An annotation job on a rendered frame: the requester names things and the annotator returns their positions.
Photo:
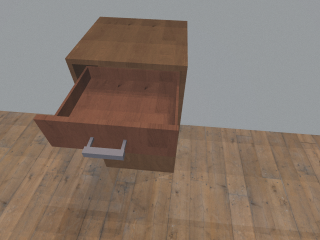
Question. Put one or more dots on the handle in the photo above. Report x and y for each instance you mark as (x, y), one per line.
(104, 153)

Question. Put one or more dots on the drawer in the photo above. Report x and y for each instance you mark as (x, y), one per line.
(115, 104)

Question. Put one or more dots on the cabinet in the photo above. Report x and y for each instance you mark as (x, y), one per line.
(136, 43)

